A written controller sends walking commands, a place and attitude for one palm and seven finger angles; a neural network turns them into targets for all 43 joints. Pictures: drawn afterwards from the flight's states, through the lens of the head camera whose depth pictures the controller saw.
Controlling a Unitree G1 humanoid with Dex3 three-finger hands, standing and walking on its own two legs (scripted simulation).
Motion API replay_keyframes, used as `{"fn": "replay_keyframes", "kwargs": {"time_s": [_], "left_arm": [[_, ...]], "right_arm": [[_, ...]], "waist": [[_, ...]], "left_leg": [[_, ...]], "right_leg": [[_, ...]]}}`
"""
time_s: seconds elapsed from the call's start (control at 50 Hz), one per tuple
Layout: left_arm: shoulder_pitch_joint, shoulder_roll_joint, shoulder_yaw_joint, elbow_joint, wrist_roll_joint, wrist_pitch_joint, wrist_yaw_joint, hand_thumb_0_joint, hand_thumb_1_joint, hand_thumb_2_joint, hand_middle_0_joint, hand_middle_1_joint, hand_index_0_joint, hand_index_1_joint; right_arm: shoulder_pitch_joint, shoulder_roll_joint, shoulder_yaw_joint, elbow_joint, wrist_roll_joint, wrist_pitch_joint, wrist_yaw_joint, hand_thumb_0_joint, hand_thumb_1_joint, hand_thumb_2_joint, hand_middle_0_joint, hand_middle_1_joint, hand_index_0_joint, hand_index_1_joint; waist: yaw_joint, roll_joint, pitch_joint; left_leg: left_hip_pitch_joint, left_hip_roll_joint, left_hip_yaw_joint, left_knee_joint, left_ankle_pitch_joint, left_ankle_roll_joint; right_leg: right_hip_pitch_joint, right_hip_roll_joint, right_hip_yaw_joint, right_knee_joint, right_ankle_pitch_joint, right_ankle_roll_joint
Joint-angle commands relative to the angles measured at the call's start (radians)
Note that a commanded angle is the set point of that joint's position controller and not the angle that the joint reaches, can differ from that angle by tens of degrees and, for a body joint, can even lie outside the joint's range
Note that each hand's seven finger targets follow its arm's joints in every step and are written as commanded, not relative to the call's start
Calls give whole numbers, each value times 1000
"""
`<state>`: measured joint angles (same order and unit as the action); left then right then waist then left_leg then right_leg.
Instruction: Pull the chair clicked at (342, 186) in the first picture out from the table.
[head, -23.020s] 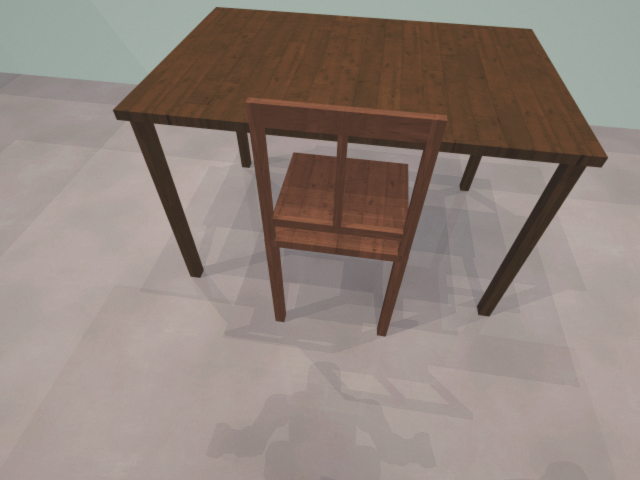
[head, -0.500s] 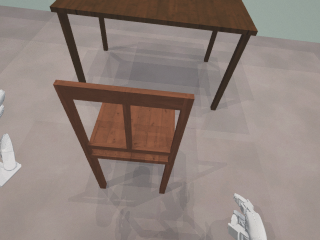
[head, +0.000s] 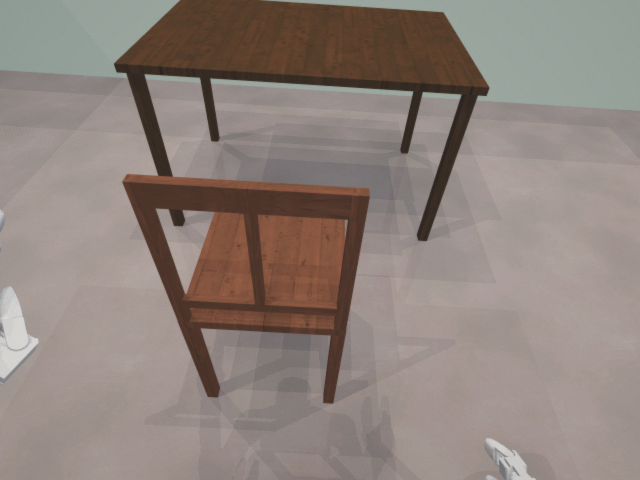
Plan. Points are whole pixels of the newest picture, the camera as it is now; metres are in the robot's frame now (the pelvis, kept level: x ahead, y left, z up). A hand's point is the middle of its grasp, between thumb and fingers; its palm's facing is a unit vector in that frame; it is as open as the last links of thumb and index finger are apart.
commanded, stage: stop stepping back and stand still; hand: left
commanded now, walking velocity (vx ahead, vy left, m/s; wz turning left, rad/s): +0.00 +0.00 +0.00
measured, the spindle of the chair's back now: (255, 261) +0.53 +0.14 -0.11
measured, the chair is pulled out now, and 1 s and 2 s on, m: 0.62 0.62 0.62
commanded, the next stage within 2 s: let the arm hang, fingers relaxed in 0.06 s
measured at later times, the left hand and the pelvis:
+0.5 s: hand out of the picture +0.07 +0.17 -0.17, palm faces +0.09 -0.99 -0.15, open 6.7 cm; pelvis +0.01 +0.00 +0.00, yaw +1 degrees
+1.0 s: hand out of the picture -0.02 +0.15 -0.17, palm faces +0.05 -0.99 -0.16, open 7.4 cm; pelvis +0.01 +0.00 +0.00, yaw +1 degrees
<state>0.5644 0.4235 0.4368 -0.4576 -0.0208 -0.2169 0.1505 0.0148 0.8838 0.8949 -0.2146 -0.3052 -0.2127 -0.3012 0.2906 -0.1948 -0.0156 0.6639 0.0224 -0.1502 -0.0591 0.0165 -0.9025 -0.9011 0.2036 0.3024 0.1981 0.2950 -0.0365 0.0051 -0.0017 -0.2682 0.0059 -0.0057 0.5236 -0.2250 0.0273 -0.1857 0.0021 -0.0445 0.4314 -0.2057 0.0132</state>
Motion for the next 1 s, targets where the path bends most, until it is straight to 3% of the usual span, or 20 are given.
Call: {"fn": "replay_keyframes", "kwargs": {"time_s": [0.0,0.12,0.14,0.16,0.2,0.24,0.26,0.32,0.38,0.44,0.46,0.56,0.64,0.66,0.72,0.78,0.82,0.98], "left_arm": [[-29,138,87,-171,-10,-57,24,0,900,900,-200,-300,-200,-300],[-100,151,83,-193,-12,-52,32,0,900,900,-200,-300,-200,-300],[-95,-89,-324,579,82,127,-112,0,900,900,-200,-300,-200,-300],[-65,-180,-321,609,64,201,-129,0,900,900,-200,-300,-200,-300],[-130,-178,-349,687,51,217,-130,0,900,900,-200,-300,-200,-300],[-201,-149,-360,792,52,218,-128,0,900,900,-200,-300,-200,-300],[-230,-137,-364,850,52,224,-127,0,900,900,-200,-300,-200,-300],[-244,-117,-383,1039,45,232,-122,0,900,900,-200,-300,-200,-300],[-232,-107,-403,1212,38,232,-121,0,900,900,-200,-300,-200,-300],[-194,-154,-391,1295,39,228,-117,0,900,900,-200,-300,-200,-300],[-194,-161,-395,1313,40,228,-118,0,900,900,-200,-300,-200,-300],[-199,-158,-417,1402,33,224,-123,0,900,900,-200,-300,-200,-300],[-177,-163,-429,1456,29,221,-120,0,900,900,-200,-300,-200,-300],[-178,-164,-431,1466,28,222,-120,0,900,900,-200,-300,-200,-300],[-156,-173,-437,1492,26,222,-116,0,900,900,-200,-300,-200,-300],[-145,-181,-439,1512,27,223,-113,0,900,900,-200,-300,-200,-300],[-138,-192,-438,1519,26,222,-110,0,900,900,-200,-300,-200,-300],[-128,-222,-433,1526,29,222,-104,0,900,900,-200,-300,-200,-300]], "right_arm": [[-129,-137,-49,-155,-3,-46,4,0,-900,-900,200,300,200,300],[-156,-129,-41,-152,-8,-43,-5,0,-900,-900,200,300,200,300],[-139,-209,-69,71,-29,-31,82,0,-900,-900,200,300,200,300],[-30,-90,-52,86,-28,26,73,0,-900,-900,200,300,200,300],[-40,-93,-35,66,-40,70,65,0,-900,-900,200,300,200,300],[-51,-112,-31,60,-48,99,62,0,-900,-900,200,300,200,300],[-51,-111,-29,70,-49,110,60,0,-900,-900,200,300,200,300],[-64,-119,-10,121,-48,124,52,0,-900,-900,200,300,200,300],[-48,-108,4,190,-41,130,46,0,-900,-900,200,300,200,300],[0,-66,-3,231,-46,135,38,0,-900,-900,200,300,200,300],[11,-52,-9,236,-44,141,35,0,-900,-900,200,300,200,300],[75,-65,-11,283,-38,144,35,0,-900,-900,200,300,200,300],[115,-61,-4,324,-35,140,33,0,-900,-900,200,300,200,300],[117,-55,-2,333,-34,143,32,0,-900,-900,200,300,200,300],[139,-50,1,357,-35,142,30,0,-900,-900,200,300,200,300],[148,-36,4,377,-34,142,28,0,-900,-900,200,300,200,300],[156,-28,5,386,-34,141,27,0,-900,-900,200,300,200,300],[152,4,5,401,-35,141,25,0,-900,-900,200,300,200,300]], "waist": [[19,33,10],[24,50,-26],[-10,6,23],[3,-42,-74],[18,-98,-69],[21,-197,-54],[21,-195,-38],[42,-24,-22],[46,110,39],[44,216,12],[45,178,40],[36,43,56],[33,15,49],[35,-7,84],[32,-10,69],[34,13,100],[35,-13,97],[37,-2,144]], "left_leg": [[-91,79,-103,-162,-228,17],[-17,92,-99,-179,-62,17],[-60,86,-94,9,221,14],[28,68,-44,4,326,10],[-2,89,-96,-5,232,28],[-4,73,-109,1,240,29],[1,64,-111,-13,248,29],[9,77,-132,-88,275,31],[-11,74,-128,-141,142,27],[2,73,-132,-178,8,29],[-7,76,-133,-185,-29,34],[-9,83,-143,-200,-68,37],[13,76,-133,-178,-10,35],[-3,76,-131,-182,-27,37],[24,74,-130,-175,-16,36],[5,75,-127,-185,-24,38],[10,75,-124,-183,-19,38],[-11,68,-118,-184,-46,39]], "right_leg": [[15,-65,137,-135,-152,-37],[58,-68,126,-111,8,-29],[-94,-108,43,91,247,-37],[-63,-101,61,50,274,-39],[-73,-110,66,47,164,-43],[-54,-120,90,41,184,-63],[-48,-118,87,42,172,-74],[-1,-91,80,31,92,-48],[6,-86,79,-18,17,-42],[24,-80,56,-40,-6,-53],[18,-74,50,-61,-11,-52],[11,-88,49,-77,-37,-56],[6,-100,62,-75,-27,-59],[-7,-97,59,-84,-42,-62],[-23,-102,70,-77,-52,-63],[-31,-100,65,-72,-55,-63],[-34,-99,68,-67,-54,-63],[-65,-96,72,-65,-70,-63]]}}
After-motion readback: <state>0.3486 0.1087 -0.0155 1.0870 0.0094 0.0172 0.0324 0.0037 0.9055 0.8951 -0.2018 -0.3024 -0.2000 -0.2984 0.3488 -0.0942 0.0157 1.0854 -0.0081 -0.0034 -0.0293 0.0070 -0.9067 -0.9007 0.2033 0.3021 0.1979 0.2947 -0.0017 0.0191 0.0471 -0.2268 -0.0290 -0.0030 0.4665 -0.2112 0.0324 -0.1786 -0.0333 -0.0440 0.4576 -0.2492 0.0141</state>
